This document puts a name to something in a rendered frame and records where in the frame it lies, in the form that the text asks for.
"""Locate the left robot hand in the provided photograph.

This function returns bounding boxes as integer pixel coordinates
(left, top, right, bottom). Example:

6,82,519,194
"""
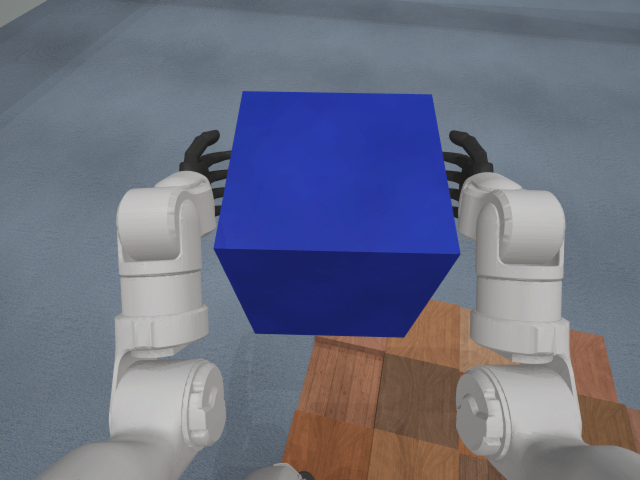
179,130,232,217

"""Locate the carton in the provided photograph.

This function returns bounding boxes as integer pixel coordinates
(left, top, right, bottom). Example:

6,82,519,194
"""
213,91,461,338

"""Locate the left robot forearm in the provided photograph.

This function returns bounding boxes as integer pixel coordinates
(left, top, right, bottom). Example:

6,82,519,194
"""
109,171,216,435

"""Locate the right robot forearm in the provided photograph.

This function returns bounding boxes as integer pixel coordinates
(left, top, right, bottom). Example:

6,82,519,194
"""
458,172,582,434

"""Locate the robot left shin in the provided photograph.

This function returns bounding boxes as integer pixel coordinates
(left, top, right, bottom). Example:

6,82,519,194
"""
273,463,300,475

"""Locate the right robot hand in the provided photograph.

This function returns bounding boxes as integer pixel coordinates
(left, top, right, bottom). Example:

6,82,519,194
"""
442,130,493,218

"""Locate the left robot upper arm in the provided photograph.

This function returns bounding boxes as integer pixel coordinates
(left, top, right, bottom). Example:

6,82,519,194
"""
34,358,226,480

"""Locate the right robot upper arm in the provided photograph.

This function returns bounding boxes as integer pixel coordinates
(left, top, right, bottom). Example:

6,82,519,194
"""
456,364,640,480

